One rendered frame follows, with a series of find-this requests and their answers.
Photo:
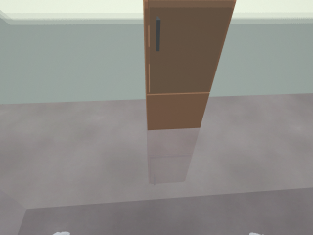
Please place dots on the cupboard door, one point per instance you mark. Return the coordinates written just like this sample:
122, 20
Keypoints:
191, 35

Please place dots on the handle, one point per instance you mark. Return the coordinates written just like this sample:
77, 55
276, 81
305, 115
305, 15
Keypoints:
158, 20

